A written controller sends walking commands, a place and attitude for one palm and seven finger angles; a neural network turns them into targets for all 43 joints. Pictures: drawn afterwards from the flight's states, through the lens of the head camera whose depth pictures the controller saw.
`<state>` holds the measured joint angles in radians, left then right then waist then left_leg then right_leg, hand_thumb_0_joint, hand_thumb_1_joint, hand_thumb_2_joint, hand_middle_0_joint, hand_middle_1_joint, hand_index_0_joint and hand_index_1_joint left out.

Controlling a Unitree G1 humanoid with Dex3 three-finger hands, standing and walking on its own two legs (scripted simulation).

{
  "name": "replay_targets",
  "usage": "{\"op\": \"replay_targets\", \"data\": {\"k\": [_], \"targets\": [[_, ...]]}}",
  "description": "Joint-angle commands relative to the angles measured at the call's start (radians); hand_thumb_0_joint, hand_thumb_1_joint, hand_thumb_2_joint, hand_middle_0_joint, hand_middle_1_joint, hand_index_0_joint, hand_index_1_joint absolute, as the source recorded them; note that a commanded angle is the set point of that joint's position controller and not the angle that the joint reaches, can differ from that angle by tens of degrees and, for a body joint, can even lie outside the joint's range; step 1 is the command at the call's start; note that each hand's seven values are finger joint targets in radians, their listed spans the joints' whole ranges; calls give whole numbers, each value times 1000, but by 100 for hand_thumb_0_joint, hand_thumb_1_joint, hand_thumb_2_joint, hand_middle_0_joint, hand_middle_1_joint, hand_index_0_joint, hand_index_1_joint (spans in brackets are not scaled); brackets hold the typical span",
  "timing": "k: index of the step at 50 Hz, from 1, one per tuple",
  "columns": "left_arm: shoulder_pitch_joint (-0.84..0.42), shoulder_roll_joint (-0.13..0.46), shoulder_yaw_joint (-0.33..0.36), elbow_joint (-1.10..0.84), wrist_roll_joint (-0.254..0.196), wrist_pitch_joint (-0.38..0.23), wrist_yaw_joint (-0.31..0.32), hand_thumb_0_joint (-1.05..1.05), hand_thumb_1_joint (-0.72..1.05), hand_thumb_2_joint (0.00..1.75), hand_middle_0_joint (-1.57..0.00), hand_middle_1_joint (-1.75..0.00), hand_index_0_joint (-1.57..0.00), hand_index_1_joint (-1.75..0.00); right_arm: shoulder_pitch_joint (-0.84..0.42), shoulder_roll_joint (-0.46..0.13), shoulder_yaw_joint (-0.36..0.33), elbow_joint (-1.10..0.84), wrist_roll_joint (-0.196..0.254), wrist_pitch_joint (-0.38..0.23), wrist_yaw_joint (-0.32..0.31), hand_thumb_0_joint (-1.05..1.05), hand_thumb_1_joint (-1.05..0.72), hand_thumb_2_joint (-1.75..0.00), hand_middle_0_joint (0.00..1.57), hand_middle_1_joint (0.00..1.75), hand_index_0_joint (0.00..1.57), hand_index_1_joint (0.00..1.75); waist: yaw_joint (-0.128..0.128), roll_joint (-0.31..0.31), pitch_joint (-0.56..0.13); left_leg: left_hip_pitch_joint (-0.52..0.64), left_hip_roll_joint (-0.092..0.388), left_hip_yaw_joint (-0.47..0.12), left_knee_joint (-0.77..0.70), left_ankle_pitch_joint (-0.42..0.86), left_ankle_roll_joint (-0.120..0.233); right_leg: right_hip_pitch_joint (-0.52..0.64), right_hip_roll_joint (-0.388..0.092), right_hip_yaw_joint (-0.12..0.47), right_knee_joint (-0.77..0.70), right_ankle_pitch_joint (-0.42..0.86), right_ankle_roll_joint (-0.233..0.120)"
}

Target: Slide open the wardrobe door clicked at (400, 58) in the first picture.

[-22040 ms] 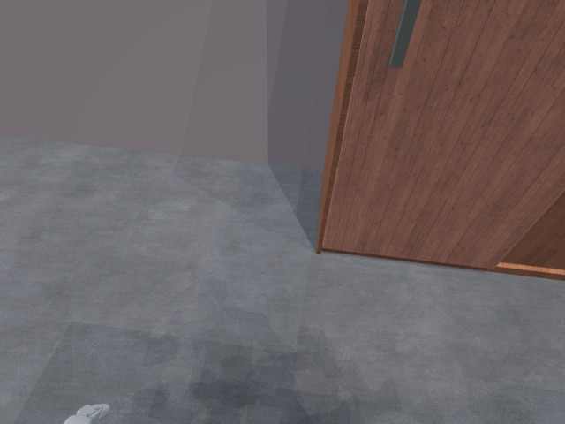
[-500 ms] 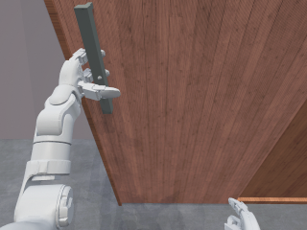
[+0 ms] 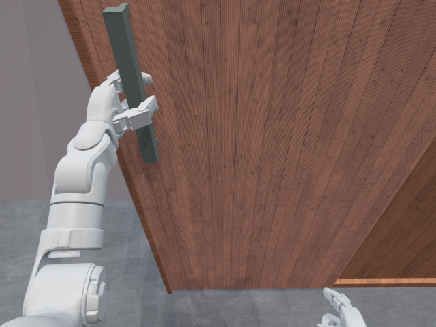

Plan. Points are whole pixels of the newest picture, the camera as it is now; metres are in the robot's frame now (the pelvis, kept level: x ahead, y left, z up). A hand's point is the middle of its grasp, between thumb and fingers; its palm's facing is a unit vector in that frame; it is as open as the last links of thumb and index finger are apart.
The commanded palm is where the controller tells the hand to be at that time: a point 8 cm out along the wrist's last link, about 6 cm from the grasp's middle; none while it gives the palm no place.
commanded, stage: grip the handle and tug to test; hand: left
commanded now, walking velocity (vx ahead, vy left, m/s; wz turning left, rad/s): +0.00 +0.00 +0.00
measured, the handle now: (140, 93) +0.44 +0.18 +0.25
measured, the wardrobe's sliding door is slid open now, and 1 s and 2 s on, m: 0.00 0.00 0.01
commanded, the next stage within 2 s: tug the door sideways, standing still in 0.74 s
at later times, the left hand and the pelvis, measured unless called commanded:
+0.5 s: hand (146, 112) +0.39 +0.15 +0.24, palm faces +0.09 -1.00 +0.00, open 6.2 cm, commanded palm +0.35 +0.20 +0.24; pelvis +0.01 -0.01 +0.00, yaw -1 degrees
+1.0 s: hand (146, 113) +0.39 +0.15 +0.24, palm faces +0.09 -1.00 -0.01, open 6.3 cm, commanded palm +0.37 +0.18 +0.24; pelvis +0.05 +0.00 +0.00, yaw +0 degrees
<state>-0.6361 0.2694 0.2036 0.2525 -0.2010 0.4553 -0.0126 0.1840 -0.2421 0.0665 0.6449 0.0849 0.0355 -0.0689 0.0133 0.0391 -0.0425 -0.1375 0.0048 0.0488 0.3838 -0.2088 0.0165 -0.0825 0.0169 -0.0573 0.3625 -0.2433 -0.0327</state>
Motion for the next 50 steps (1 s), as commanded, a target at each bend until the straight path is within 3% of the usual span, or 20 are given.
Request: {"op": "replay_targets", "data": {"k": [1, 3, 4, 6, 10, 20, 23, 25, 28, 31, 33, 34, 38, 39, 41, 42, 45, 47, 48, 50], "targets": [[-481, 195, 65, -212, -6, -63, 2, 0, 90, 90, -45, -140, -45, -140, -149, -110, -43, -162, -6, -53, -15, 0, -90, -90, 20, 30, 20, 30, 7, -53, -253, 143, -7, -51, -11, 268, 31, -10, -3, 31, -35, 317, 5], [-458, 227, 88, -208, 3, -64, 8, 0, 90, 90, -45, -140, -45, -140, -150, -114, -45, -162, -6, -51, -15, 0, -90, -90, 20, 30, 20, 30, 17, -43, -252, 143, -5, -49, -13, 273, 30, -2, -4, 32, -36, 314, 4], [-472, 199, 67, -234, 1, -67, 9, 0, 90, 90, -45, -140, -45, -140, -155, -109, -43, -166, -6, -51, -13, 0, -90, -90, 20, 30, 20, 30, 14, -17, -259, 148, -7, -47, -14, 286, 29, 2, -7, 34, -34, 329, 2], [-474, 173, 49, -245, -2, -66, 8, 0, 90, 90, -45, -140, -45, -140, -156, -105, -42, -168, -6, -53, -11, 0, -90, -90, 20, 30, 20, 30, 11, -28, -269, 157, -7, -50, -9, 296, 28, 1, -4, 31, -29, 341, 2], [-446, 202, 76, -255, -5, -69, 5, 0, 90, 90, -45, -140, -45, -140, -162, -108, -43, -171, -7, -49, -11, 0, -90, -90, 20, 30, 20, 30, 17, -48, -265, 148, -8, -46, -14, 291, 31, 16, -5, 34, -33, 352, 5], [-390, 192, 76, -316, -13, -61, -7, 0, 90, 90, -45, -140, -45, -140, -174, -106, -43, -184, -7, -49, -7, 0, -90, -90, 20, 30, 20, 30, 25, -44, -278, 153, -10, -42, -9, 312, 34, 33, -5, 35, -27, 393, 7], [-284, 216, 113, -375, -17, -58, -16, 0, 90, 90, -45, -140, -45, -140, -185, -106, -47, -203, -7, -44, -1, 0, -90, -90, 20, 30, 20, 30, 49, -40, -320, 158, -11, -34, -1, 380, 32, 85, -8, 33, -6, 484, 7], [-278, 173, 77, -428, -22, -51, -22, 0, 90, 90, -45, -140, -45, -140, -199, -100, -42, -211, -6, -42, 3, 0, -90, -90, 20, 30, 20, 30, 43, -39, -314, 158, -13, -31, 0, 383, 33, 81, -9, 33, -2, 500, 9], [-159, 228, 143, -477, -26, -41, -24, 0, 90, 90, -45, -140, -45, -140, -205, -106, -47, -224, -8, -37, 9, 0, -90, -90, 20, 30, 20, 30, 67, -48, -329, 149, -13, -28, 8, 420, 32, 115, -10, 33, 13, 562, 11], [-116, 205, 130, -537, -31, -20, -35, 0, 90, 90, -45, -140, -45, -140, -216, -100, -44, -233, -5, -31, 14, 0, -90, -90, 20, 30, 20, 30, 62, -47, -327, 148, -12, -22, 15, 457, 33, 119, -13, 33, 27, 624, 16], [-31, 229, 166, -560, -34, -5, -36, 0, 90, 90, -45, -140, -45, -140, -220, -101, -48, -242, -5, -27, 18, 0, -90, -90, 20, 30, 20, 30, 78, -39, -327, 147, -10, -20, 22, 482, 30, 125, -11, 31, 34, 652, 17], [-26, 199, 140, -585, -37, 4, -39, 0, 90, 90, -45, -140, -45, -140, -221, -98, -43, -245, -7, -24, 19, 0, -90, -90, 20, 30, 20, 30, 73, -41, -335, 145, -12, -23, 22, 501, 31, 129, -14, 29, 41, 668, 16], [64, 245, 201, -652, -46, 32, -39, 0, 90, 90, -45, -140, -45, -140, -222, -101, -48, -251, -8, -17, 26, 0, -90, -90, 20, 30, 20, 30, 85, -54, -346, 141, -12, -20, 38, 539, 26, 144, -15, 29, 56, 743, 24], [69, 221, 182, -675, -49, 39, -42, 0, 90, 90, -45, -140, -45, -140, -230, -97, -45, -257, -8, -17, 27, 0, -90, -90, 20, 30, 20, 30, 83, -48, -351, 138, -14, -21, 39, 548, 28, 142, -18, 28, 62, 754, 24], [87, 235, 201, -699, -51, 55, -39, 0, 90, 90, -45, -140, -45, -140, -233, -94, -45, -255, -6, -14, 30, 0, -90, -90, 20, 30, 20, 30, 83, -35, -344, 139, -13, -21, 44, 555, 25, 134, -18, 28, 65, 760, 25], [95, 216, 186, -717, -55, 61, -41, 0, 90, 90, -45, -140, -45, -140, -236, -93, -43, -258, -8, -15, 31, 0, -90, -90, 20, 30, 20, 30, 82, -33, -347, 140, -13, -24, 47, 562, 24, 131, -18, 27, 70, 765, 26], [-85, 107, 44, -721, -51, 75, -30, 0, 90, 90, -45, -140, -45, -140, -238, -91, -43, -233, -9, -31, 25, 0, -90, -90, 20, 30, 20, 30, 38, -20, -311, 181, -8, -37, 64, 567, 25, 51, -10, 21, 58, 681, 22], [-202, 91, 16, -638, -40, 95, -12, 0, 90, 90, -45, -140, -45, -140, -223, -101, -46, -201, -11, -38, 15, 0, -90, -90, 20, 30, 20, 30, 13, -37, -282, 183, -12, -43, 70, 519, 25, 9, -5, 20, 48, 625, 20], [-209, 81, 3, -635, -35, 98, -7, 0, 90, 90, -45, -140, -45, -140, -221, -101, -49, -197, -14, -41, 12, 0, -90, -90, 20, 30, 20, 30, 13, -25, -270, 192, -10, -43, 74, 535, 26, 7, -4, 21, 48, 628, 18], [-243, 31, -48, -639, -26, 107, -4, 0, 90, 90, -45, -140, -45, -140, -209, -96, -49, -192, -22, -44, 9, 0, -90, -90, 20, 30, 20, 30, 8, -10, -329, 210, -19, -44, 97, 614, 29, 28, -12, 16, 75, 719, 23]]}}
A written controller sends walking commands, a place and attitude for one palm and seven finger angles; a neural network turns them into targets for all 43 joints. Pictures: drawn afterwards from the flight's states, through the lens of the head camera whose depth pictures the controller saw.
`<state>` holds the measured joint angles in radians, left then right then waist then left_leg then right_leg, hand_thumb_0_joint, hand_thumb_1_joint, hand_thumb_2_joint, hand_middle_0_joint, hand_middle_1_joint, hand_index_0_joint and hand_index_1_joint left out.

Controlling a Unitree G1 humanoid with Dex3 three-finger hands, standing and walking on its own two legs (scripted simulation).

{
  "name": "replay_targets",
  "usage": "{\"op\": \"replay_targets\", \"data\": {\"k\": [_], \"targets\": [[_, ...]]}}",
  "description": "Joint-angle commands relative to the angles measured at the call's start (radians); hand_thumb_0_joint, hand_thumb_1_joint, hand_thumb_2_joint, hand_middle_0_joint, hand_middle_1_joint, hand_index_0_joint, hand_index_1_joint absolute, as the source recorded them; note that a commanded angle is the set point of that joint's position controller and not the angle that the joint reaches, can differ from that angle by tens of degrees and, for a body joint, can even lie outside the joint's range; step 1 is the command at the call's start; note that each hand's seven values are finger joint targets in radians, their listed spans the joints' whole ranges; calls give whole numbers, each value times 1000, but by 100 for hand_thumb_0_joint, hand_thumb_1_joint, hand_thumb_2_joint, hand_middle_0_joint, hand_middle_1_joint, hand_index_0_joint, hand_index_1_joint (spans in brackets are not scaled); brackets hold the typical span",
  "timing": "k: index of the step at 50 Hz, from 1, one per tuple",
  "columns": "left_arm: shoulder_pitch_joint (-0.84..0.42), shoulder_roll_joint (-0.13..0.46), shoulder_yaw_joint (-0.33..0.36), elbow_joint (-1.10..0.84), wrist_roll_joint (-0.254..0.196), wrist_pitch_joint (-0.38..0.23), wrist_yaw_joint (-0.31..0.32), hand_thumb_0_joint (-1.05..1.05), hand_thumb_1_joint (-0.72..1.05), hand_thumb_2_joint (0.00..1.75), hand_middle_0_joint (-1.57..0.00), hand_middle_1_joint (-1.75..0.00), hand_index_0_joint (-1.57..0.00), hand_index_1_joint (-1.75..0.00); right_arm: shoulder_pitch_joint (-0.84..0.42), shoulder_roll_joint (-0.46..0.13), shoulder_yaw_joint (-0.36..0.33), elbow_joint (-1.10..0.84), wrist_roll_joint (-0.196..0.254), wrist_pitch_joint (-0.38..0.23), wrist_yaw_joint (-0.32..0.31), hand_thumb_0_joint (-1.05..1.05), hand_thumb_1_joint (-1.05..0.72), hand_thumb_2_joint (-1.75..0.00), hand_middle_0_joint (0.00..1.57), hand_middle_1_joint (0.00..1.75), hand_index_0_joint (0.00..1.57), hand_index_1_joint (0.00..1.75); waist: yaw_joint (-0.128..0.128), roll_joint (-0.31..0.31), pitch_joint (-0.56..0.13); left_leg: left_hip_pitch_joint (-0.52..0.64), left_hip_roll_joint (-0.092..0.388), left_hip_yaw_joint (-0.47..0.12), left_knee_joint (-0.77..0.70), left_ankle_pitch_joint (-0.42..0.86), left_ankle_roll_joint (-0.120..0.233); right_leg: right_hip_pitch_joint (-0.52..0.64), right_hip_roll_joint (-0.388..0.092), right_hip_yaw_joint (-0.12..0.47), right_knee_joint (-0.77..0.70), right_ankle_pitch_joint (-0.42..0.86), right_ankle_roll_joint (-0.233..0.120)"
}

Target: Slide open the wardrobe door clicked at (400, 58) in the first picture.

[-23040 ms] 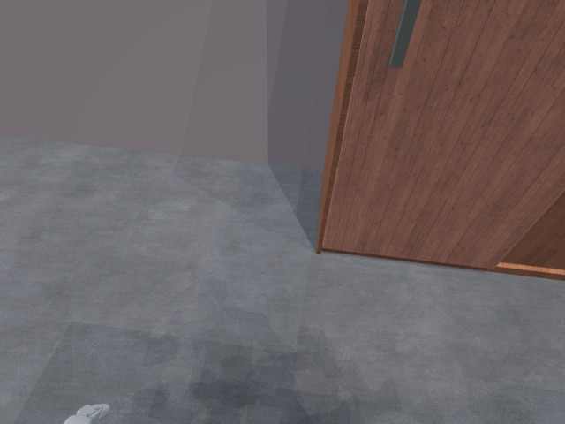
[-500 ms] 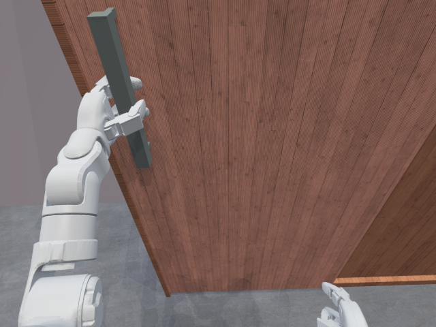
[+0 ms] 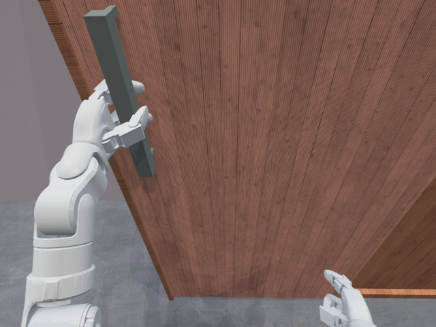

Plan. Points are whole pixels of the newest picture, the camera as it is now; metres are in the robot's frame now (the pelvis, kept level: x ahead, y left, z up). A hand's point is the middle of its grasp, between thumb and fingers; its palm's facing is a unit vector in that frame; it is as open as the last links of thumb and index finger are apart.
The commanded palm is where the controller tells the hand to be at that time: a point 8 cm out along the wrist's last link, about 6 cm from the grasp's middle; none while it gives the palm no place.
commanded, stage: tug the door sideways, standing still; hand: left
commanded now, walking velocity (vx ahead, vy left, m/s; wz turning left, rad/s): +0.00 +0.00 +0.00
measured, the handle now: (132, 103) +0.40 +0.18 +0.25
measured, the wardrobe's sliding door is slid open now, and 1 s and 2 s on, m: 0.00 0.01 0.29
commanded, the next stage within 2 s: step sideways, sliding the door along in 0.44 s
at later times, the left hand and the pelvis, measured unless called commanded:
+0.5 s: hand (143, 126) +0.34 +0.15 +0.24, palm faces +0.15 -0.99 -0.05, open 6.4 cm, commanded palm +0.32 +0.14 +0.24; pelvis -0.04 +0.02 +0.00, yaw +4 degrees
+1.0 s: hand (152, 126) +0.36 +0.14 +0.23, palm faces +0.30 -0.95 -0.08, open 6.5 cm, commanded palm +0.33 +0.13 +0.24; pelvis -0.05 -0.05 -0.02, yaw +4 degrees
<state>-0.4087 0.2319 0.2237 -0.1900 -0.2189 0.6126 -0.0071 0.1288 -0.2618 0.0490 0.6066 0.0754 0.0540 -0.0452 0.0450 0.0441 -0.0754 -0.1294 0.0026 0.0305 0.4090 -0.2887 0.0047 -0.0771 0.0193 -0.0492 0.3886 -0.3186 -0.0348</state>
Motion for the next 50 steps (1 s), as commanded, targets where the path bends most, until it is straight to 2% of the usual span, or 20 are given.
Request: {"op": "replay_targets", "data": {"k": [1, 8, 20, 26, 27, 28, 29, 30, 32, 34, 37, 40, 42, 43, 44, 45, 46, 47, 48, 50], "targets": [[-482, 52, -88, -192, -4, -47, -10, 0, 90, 90, -45, -140, -45, -140, -151, -73, -32, -151, -14, -62, -15, 0, -90, -90, 20, 30, 20, 30, -25, -21, -314, 206, -17, -30, 77, 717, 40, 30, -18, 4, 59, 815, 27], [-607, -58, -211, -123, 9, -94, -1, 0, 90, 90, -45, -140, -45, -140, -163, -63, -30, -128, -24, -64, -11, 0, -90, -90, 20, 30, 20, 30, -47, -48, -273, 218, -9, -61, 71, 626, 38, -24, -13, -4, 50, 668, 11], [-881, -224, -371, 51, 44, -165, 28, 0, 90, 90, -45, -140, -45, -140, -152, -38, -18, -101, -30, -60, 4, 0, -90, -90, 20, 30, 20, 30, -87, 11, -287, 264, 8, -117, 67, 548, 10, -122, -9, -16, 49, 457, -6], [-963, -246, -371, 186, 39, -213, 53, 0, 90, 90, -45, -140, -45, -140, -137, -38, -18, -79, -27, -73, 1, 0, -90, -90, 20, 30, 20, 30, -90, -7, -260, 231, 10, -132, 22, 371, -3, -150, -4, -17, 21, 314, -10], [-981, -229, -354, 262, 43, -214, 59, 0, 90, 90, -45, -140, -45, -140, -125, -42, -19, -59, -24, -71, -5, 0, -90, -90, 20, 30, 20, 30, -102, -16, -225, 207, 9, -128, 13, 312, -4, -168, -3, -15, 10, 280, -8], [-903, 305, -5, 289, 111, -407, 121, 0, 90, 90, -45, -140, -45, -140, -92, -104, -24, -71, -48, -70, -20, 0, -90, -90, 20, 30, 20, 30, -64, 17, -112, 43, 79, -150, -34, 105, 43, -217, -41, 42, 10, 125, 23], [-783, 106, -154, 376, 121, -490, 117, 0, 90, 90, -45, -140, -45, -140, -100, -77, -26, -55, -58, -67, -23, 0, -90, -90, 20, 30, 20, 30, -57, -26, -130, -1, 90, -179, -61, -51, 52, -198, -38, 32, 37, 41, 35], [-758, 42, -207, 348, 110, -553, 105, 0, 90, 90, -45, -140, -45, -140, -95, -76, -32, -61, -60, -80, -31, 0, -90, -90, 20, 30, 20, 30, -62, -1, -156, 7, 141, -248, -116, -203, 67, -224, -25, 17, 113, -4, 37], [-805, 47, -219, 294, 110, -629, 106, 0, 90, 90, -45, -140, -45, -140, -103, -71, -41, -73, -60, -92, -53, 0, -90, -90, 20, 30, 20, 30, -67, 103, -156, 29, 252, -414, -200, -390, 138, -320, 5, 19, 321, -83, 31], [-839, 112, -173, 277, 112, -663, 116, 0, 90, 90, -45, -140, -45, -140, -96, -61, -49, -65, -60, -96, -60, 0, -90, -90, 20, 30, 20, 30, -76, 72, -152, 106, 336, -526, -203, -329, 208, -433, -13, 71, 484, -143, 21], [-850, 150, -143, 250, 116, -694, 119, 0, 90, 90, -45, -140, -45, -140, -76, -65, -57, -54, -56, -95, -61, 0, -90, -90, 20, 30, 20, 30, -68, 68, -175, 162, 339, -404, -94, -41, 214, -413, -43, 73, 404, -164, 16], [-842, 142, -158, 249, 120, -712, 109, 0, 90, 90, -45, -140, -45, -140, -71, -73, -59, -58, -44, -99, -61, 0, -90, -90, 20, 30, 20, 30, -66, 176, -168, 23, 286, -264, -17, -75, 167, -229, -22, 8, 257, -111, 9], [-842, 101, -193, 220, 122, -722, 99, 0, 90, 90, -45, -140, -45, -140, -69, -70, -60, -71, -32, -108, -62, 0, -90, -90, 20, 30, 20, 30, -60, 117, -176, -137, 218, -152, 105, -120, 118, -36, -29, 13, 119, -67, -7], [-830, 123, -180, 201, 128, -722, 102, 0, 90, 90, -45, -140, -45, -140, -69, -68, -63, -75, -28, -112, -65, 0, -90, -90, 20, 30, 20, 30, -62, -19, -186, -196, 140, -61, 237, -137, 82, 6, -93, 91, 16, -96, -34], [-837, 107, -191, 180, 126, -723, 105, 0, 90, 90, -45, -140, -45, -140, -77, -53, -62, -81, -29, -115, -67, 0, -90, -90, 20, 30, 20, 30, -65, -151, -178, -301, 63, 8, 367, -154, 47, 37, -220, 288, -78, -139, -95], [-848, 95, -208, 169, 136, -724, 104, 0, 90, 90, -45, -140, -45, -140, -95, -37, -59, -73, -35, -123, -65, 0, -90, -90, 20, 30, 20, 30, -46, -267, -139, -418, 4, 10, 527, -229, 20, 70, -308, 431, -121, -149, -163], [-834, 104, -189, 185, 137, -723, 103, 0, 90, 90, -45, -140, -45, -140, -107, -55, -76, -57, -34, -134, -66, 0, -90, -90, 20, 30, 20, 30, -21, -251, -94, -469, 27, -42, 654, -241, 13, 75, -359, 504, -120, -92, -217], [-850, 82, -207, 144, 139, -731, 101, 0, 90, 90, -45, -140, -45, -140, -97, -58, -78, -46, -34, -143, -66, 0, -90, -90, 20, 30, 20, 30, -23, -170, -64, -477, 43, -62, 682, -235, 11, 85, -365, 493, -78, 99, -247], [-875, 25, -262, 101, 140, -737, 96, 0, 90, 90, -45, -140, -45, -140, -79, -49, -71, -36, -34, -146, -60, 0, -90, -90, 20, 30, 20, 30, -41, -109, -81, -445, 58, -63, 611, -234, 12, 121, -350, 391, 2, 298, -239], [-856, -9, -280, 74, 146, -754, 93, 0, 90, 90, -45, -140, -45, -140, -56, -25, -63, -51, -44, -141, -52, 0, -90, -90, 20, 30, 20, 30, -56, -140, -130, -248, 53, 31, 325, -123, 16, 75, -263, 171, 128, 529, -169]]}}
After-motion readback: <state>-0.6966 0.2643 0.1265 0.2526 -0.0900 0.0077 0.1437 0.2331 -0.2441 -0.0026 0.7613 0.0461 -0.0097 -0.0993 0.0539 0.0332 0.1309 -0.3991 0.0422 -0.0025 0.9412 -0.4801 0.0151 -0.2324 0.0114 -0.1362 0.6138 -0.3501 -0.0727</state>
